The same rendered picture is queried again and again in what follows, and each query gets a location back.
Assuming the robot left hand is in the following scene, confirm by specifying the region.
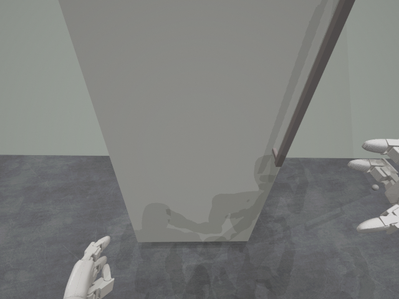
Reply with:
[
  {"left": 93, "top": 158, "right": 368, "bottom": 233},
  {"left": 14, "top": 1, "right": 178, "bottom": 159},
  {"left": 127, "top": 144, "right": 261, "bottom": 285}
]
[{"left": 63, "top": 236, "right": 114, "bottom": 299}]

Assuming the handle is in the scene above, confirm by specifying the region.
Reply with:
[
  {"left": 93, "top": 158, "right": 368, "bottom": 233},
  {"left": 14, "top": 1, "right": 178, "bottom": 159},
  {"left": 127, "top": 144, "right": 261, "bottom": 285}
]
[{"left": 272, "top": 0, "right": 355, "bottom": 167}]

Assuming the fridge door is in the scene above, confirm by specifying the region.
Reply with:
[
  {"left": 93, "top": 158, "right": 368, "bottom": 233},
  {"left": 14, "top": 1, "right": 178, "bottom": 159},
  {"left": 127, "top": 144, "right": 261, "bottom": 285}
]
[{"left": 58, "top": 0, "right": 340, "bottom": 242}]

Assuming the robot right hand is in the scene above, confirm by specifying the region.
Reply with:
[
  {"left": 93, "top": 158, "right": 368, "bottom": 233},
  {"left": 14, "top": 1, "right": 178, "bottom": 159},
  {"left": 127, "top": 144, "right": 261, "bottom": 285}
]
[{"left": 347, "top": 139, "right": 399, "bottom": 234}]

